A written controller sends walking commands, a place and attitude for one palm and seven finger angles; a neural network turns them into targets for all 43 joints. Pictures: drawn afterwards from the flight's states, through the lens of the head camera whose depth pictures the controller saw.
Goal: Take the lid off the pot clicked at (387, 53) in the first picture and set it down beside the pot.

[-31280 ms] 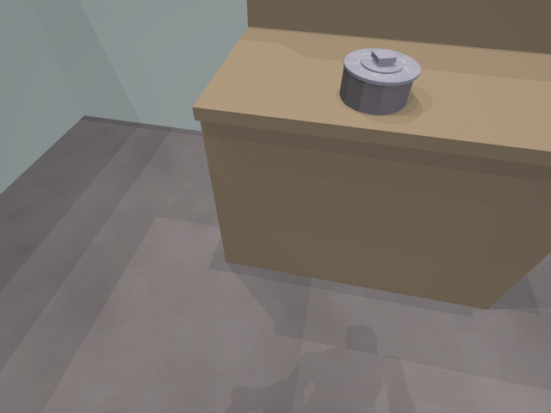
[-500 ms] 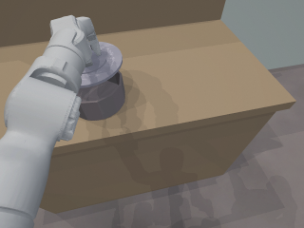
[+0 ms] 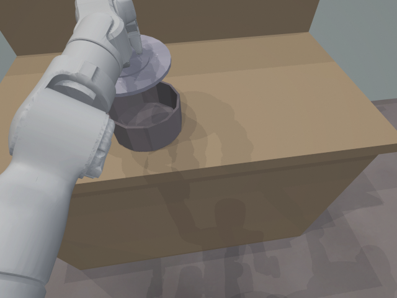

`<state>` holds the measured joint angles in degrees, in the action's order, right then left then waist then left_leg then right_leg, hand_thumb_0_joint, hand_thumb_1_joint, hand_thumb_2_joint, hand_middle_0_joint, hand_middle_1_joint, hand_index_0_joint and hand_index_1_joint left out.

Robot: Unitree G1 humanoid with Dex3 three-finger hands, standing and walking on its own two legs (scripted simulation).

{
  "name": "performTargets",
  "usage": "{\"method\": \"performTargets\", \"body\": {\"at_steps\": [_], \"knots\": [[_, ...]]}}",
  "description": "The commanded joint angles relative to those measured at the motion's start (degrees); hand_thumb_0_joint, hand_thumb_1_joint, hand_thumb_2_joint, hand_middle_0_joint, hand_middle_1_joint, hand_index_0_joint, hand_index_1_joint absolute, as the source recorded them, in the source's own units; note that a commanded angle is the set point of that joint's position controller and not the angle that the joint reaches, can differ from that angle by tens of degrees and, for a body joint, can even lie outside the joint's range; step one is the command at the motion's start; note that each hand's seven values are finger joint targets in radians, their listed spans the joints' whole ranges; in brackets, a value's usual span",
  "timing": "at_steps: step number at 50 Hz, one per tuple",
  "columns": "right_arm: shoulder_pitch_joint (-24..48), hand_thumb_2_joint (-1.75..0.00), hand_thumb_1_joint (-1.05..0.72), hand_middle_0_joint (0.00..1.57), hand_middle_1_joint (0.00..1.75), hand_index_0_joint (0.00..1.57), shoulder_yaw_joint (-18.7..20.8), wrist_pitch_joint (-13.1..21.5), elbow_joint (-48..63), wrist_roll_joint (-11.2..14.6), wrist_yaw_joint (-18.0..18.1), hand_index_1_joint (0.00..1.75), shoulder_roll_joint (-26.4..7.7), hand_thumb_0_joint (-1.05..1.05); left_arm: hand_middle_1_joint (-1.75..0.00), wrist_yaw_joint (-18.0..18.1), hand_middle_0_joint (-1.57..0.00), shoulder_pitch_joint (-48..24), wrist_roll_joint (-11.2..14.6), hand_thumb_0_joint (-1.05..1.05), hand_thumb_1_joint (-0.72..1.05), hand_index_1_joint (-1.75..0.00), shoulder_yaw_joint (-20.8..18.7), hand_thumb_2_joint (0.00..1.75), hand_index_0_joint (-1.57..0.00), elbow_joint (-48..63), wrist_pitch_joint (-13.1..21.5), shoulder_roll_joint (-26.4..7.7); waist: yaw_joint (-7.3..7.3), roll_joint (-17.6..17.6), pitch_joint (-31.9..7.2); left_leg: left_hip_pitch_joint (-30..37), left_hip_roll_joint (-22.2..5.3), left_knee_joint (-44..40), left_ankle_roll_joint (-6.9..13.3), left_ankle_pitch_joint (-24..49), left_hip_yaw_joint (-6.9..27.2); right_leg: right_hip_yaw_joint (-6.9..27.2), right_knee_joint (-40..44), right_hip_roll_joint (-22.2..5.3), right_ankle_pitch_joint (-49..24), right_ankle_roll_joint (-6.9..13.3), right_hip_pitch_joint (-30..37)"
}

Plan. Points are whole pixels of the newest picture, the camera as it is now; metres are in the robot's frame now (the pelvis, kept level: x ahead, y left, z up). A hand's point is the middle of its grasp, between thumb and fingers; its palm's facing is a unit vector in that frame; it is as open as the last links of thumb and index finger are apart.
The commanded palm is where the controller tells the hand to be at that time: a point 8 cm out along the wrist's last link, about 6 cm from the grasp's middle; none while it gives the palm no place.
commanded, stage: lift the lid straight up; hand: left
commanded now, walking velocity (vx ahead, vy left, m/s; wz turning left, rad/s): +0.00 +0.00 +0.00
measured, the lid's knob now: (120, 51) +0.54 +0.10 +0.23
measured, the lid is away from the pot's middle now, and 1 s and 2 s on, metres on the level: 0.02 0.07 0.19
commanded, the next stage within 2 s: move the lid sideways beside the pot in 0.50 s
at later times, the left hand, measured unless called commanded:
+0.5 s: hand (124, 31) +0.52 +0.08 +0.27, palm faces -0.29 -0.17 -0.94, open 7.1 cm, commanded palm +0.53 +0.07 +0.33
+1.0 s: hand (87, 38) +0.50 +0.14 +0.27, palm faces -0.27 -0.09 -0.96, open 7.0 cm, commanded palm +0.52 +0.13 +0.33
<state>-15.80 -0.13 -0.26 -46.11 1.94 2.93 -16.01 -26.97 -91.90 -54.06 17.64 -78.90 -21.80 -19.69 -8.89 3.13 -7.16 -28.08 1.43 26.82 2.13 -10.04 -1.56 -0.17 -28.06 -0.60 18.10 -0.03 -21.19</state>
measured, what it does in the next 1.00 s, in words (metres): stands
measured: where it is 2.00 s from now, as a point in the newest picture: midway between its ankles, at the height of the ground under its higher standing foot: outside the picture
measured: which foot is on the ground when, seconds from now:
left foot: down 0.00-1.00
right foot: down 0.00-1.00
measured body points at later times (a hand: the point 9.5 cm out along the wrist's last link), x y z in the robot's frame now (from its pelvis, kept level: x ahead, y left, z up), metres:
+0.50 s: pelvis +0.00 -0.01 +0.00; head +0.05 -0.02 +0.45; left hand +0.53 +0.08 +0.33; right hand -0.03 -0.28 -0.14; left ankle +0.02 +0.10 -0.74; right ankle -0.06 -0.12 -0.74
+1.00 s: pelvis +0.01 -0.01 +0.00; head +0.04 -0.03 +0.45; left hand +0.51 +0.14 +0.33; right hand +0.07 -0.29 -0.13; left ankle +0.03 +0.10 -0.74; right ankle -0.06 -0.12 -0.74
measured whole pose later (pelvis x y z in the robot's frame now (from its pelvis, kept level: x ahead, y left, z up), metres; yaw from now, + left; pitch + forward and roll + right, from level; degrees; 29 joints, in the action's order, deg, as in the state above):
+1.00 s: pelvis +0.01 -0.01 +0.00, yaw +0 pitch +10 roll +0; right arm -14.5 -0.1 -3.6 -43.4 2.5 2.3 -16.2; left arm -29.8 -89.1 -57.5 16.4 -73.4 -20.4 -27.2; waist -7.6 2.9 -7.1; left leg -26.5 0.6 26.8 1.4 -10.8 -1.2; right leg -0.2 -26.9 0.4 18.2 0.7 -19.1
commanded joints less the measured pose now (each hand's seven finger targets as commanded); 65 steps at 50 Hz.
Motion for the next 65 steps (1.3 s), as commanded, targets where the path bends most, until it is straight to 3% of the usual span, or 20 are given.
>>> {"method": "performTargets", "body": {"at_steps": [1,6,9,13,16,19,26,27,30,33,35,38,41,44,48,52,55,56,60,65], "knots": [[-4.38,-0.9,-0.9,0.2,0.3,0.2,2.39,1.31,2.83,-0.34,0.83,0.3,-8.85,0.0,-1.09,3.38,-0.67,-39.34,-1.2,0.0,0.7,-1.13,-1.68,0.94,-0.8,9.95,-0.87,-9.78,-2.68,-3.3,-23.38,25.86,1.27,2.15,2.95,17.71,2.85,-0.55,3.62,3.52,-22.23,1.74,-4.66],[-4.97,-0.9,-0.9,0.2,0.3,0.2,1.96,2.01,2.23,-0.14,1.04,0.3,-8.6,0.0,-1.09,4.36,-0.67,-42.13,-2.88,0.0,0.7,-1.13,-1.12,0.94,-0.8,7.25,-1.59,-8.71,-3.19,-4.57,-22.04,24.91,0.53,0.95,2.77,14.16,3.58,-0.67,4.23,3.54,-18.26,1.73,-6.52],[-5.12,-0.9,-0.9,0.2,0.3,0.2,1.72,1.99,1.99,-0.54,1.34,0.3,-9.09,0.0,-1.09,4.67,-0.67,-42.47,-4.31,0.0,0.7,-1.13,-3.34,0.94,-0.8,4.2,-2.53,-13.2,-3.7,-7.62,-21.8,21.75,1.11,0.8,2.99,11.43,2.97,-0.1,4.38,3.39,-18.83,1.27,-4.44],[-5.55,-0.9,-0.9,0.2,0.3,0.2,1.74,2.66,2.42,-0.56,1.3,0.3,-9.13,0.0,-1.09,4.84,-0.67,-44.11,-4.93,0.0,0.7,-1.13,-3.74,0.94,-0.8,5.76,-2.49,-14.48,-2.82,-5.53,-25.72,23.31,1.03,0.88,2.7,14.76,3.03,0.19,3.9,3.38,-21.12,1.42,-2.72],[-7.24,-0.9,-0.9,0.2,0.3,0.2,1.99,3.12,1.91,-0.41,1.1,0.3,-8.96,0.0,-1.09,4.95,-0.67,-43.38,-4.17,0.0,0.7,-1.13,-2.29,0.94,-0.8,5.72,-2.6,-10.84,-2.78,-3.69,-24.32,24.83,0.68,1.12,2.64,18.55,2.8,-0.26,4.48,3.59,-21.81,1.67,-4.11],[-7.48,-0.9,-0.9,0.2,0.3,0.2,2.08,2.51,1.48,-0.83,0.67,0.3,-9.46,0.0,-1.09,4.83,-0.67,-41.8,-5.58,0.0,0.7,-1.13,-3.08,0.94,-0.8,2.88,-3.79,-12.62,-3.34,-5.77,-21.58,22.16,0.92,1.09,2.92,15.8,2.68,-0.05,4.92,3.75,-21.32,1.31,-4.18],[-8.05,-0.9,-0.9,0.2,0.3,0.2,2.47,3.18,2.37,-0.65,0.42,0.3,-9.17,0.0,-1.09,3.69,-0.67,-44.45,-4.01,0.0,0.7,-1.13,-2.13,0.94,-0.8,10.86,-2.52,-11.37,-2.48,-1.98,-27.84,26.57,1.11,2.02,3.25,23.25,1.69,0.45,4.51,3.66,-28.13,1.41,-0.79],[-6.79,-0.9,-0.9,0.2,0.3,0.2,2.53,3.22,2.76,-0.81,0.14,0.3,-9.17,0.0,-1.09,3.54,-0.67,-45.17,-4.91,0.0,0.7,-1.13,-3.17,0.94,-0.8,12.49,-2.19,-14.35,-2.03,-2.33,-30.14,27.41,1.02,2.64,3.09,24.79,2.45,0.85,3.88,3.76,-29.03,1.1,0.13],[-6.63,-0.9,-0.9,0.2,0.3,0.2,2.61,3.1,2.74,-0.6,0.23,0.3,-8.82,0.0,-1.09,2.66,-0.67,-42.71,-5.42,0.0,0.7,-1.13,-2.82,0.94,-0.8,9.93,-2.67,-13.97,-2.24,-3.47,-27.3,24.98,1.65,2.66,3.34,22.84,1.8,0.87,4.25,3.78,-29.22,0.95,0.38],[-5.35,-0.9,-0.9,0.2,0.3,0.2,2.57,1.24,4.05,-0.88,0.47,0.3,-9.1,0.0,-1.09,3.29,-0.67,-36.09,-8.85,0.0,0.7,-1.13,-4.96,0.94,-0.8,12.08,0.6,-19.61,-1.1,-4.5,-25.77,21.8,1.7,3.1,3.1,23.46,0.62,1.15,3.69,3.33,-31.82,1.15,2.52],[-5.09,-0.9,-0.9,0.2,0.3,0.2,2.59,0.41,4.34,-0.58,0.59,0.3,-8.99,0.0,-1.09,3.08,-0.67,-35.36,-8.16,0.0,0.7,-1.13,-4.27,0.94,-0.8,11.49,0.16,-18.58,-1.71,-6.65,-22.92,19.99,1.88,2.29,3.16,19.42,-0.11,0.81,4.28,3.26,-30.86,0.95,2.51],[-3.29,-0.9,-0.9,0.2,0.3,0.2,2.57,-0.68,5.71,-0.79,0.43,0.3,-9.11,0.0,-1.09,2.41,-0.67,-33.59,-7.25,0.0,0.7,-1.13,-6.7,0.94,-0.8,12.87,0.44,-22.97,-0.3,-6.28,-24.96,19.86,2.13,2.93,3.23,22.16,-0.55,1.08,3.11,2.71,-34.39,0.89,5.58],[-2.72,-0.9,-0.9,0.2,0.3,0.2,2.76,-1.0,6.95,-0.11,0.16,0.3,-8.52,0.0,-1.09,1.69,-0.67,-36.14,-5.29,0.0,0.7,-1.13,-3.65,0.94,-0.8,19.18,1.53,-18.4,-0.38,-2.61,-27.18,24.2,1.56,3.84,3.32,28.27,-0.22,0.99,2.9,2.43,-36.05,0.98,4.57],[-1.86,-0.9,-0.9,0.2,0.3,0.2,3.22,-0.8,7.85,-0.21,-0.21,0.3,-8.04,0.0,-1.09,0.83,-0.67,-36.56,-6.38,0.0,0.7,-1.13,-3.12,0.94,-0.8,23.56,2.71,-19.0,-0.37,-2.1,-29.54,28.9,1.07,5.14,3.44,32.53,1.24,1.19,2.68,3.06,-33.94,0.52,2.14],[-1.21,-0.9,-0.9,0.2,0.3,0.2,3.01,-2.78,6.61,0.57,-0.14,0.3,-8.87,0.0,-1.09,-0.79,-0.67,-30.4,-5.0,0.0,0.7,-1.13,-1.84,0.94,-0.8,14.17,1.07,-16.58,-1.63,-6.78,-19.64,23.15,1.61,3.89,3.51,21.6,0.49,0.18,4.19,3.07,-29.07,0.72,-0.67],[0.19,-0.9,-0.9,0.2,0.3,0.2,2.79,-2.24,7.61,0.67,-0.24,0.3,-8.62,0.0,-1.09,-0.8,-0.67,-38.72,-3.67,0.0,0.7,-1.13,-1.38,0.94,-0.8,24.57,3.15,-17.68,-1.22,-1.01,-26.81,28.63,1.37,4.1,3.32,25.0,1.7,0.49,3.12,2.99,-28.92,0.84,-0.43],[0.05,-0.9,-0.9,0.2,0.3,0.2,2.75,-2.19,7.25,0.9,0.08,0.3,-8.19,0.0,-1.09,-0.64,-0.67,-35.91,-4.94,0.0,0.7,-1.13,-0.95,0.94,-0.8,22.06,3.79,-16.99,-1.08,1.26,-24.96,29.37,1.0,4.14,2.95,23.3,2.63,-0.23,3.54,3.41,-23.25,1.31,-3.55],[-0.47,-0.9,-0.9,0.2,0.3,0.2,2.68,-1.92,7.33,0.96,0.29,0.3,-8.29,0.0,-1.09,-0.57,-0.67,-34.66,-3.45,0.0,0.7,-1.13,-0.93,0.94,-0.8,23.81,4.45,-15.76,-0.82,0.9,-25.12,30.34,0.64,4.26,2.97,26.03,2.65,-0.72,3.55,3.31,-24.17,1.64,-3.47],[-0.19,-0.9,-0.9,0.2,0.3,0.2,2.2,-2.76,6.35,1.14,0.65,0.3,-9.04,0.0,-1.09,-0.06,-0.67,-34.02,-4.8,0.0,0.7,-1.13,-2.91,0.94,-0.8,16.24,2.95,-19.84,-1.21,-4.26,-19.58,23.15,1.14,1.94,2.89,12.84,2.12,-0.99,4.5,3.29,-18.39,1.5,-3.1],[-0.88,-0.9,-0.9,0.2,0.3,0.2,2.22,-1.76,7.36,0.77,1.21,0.3,-8.93,0.0,-1.09,0.89,-0.67,-36.77,-6.42,0.0,0.7,-1.13,-4.46,0.94,-0.8,19.81,5.04,-23.98,-0.36,-1.84,-25.44,25.56,1.16,2.79,2.73,16.35,2.67,-0.55,3.43,3.26,-19.92,1.79,-1.66]]}}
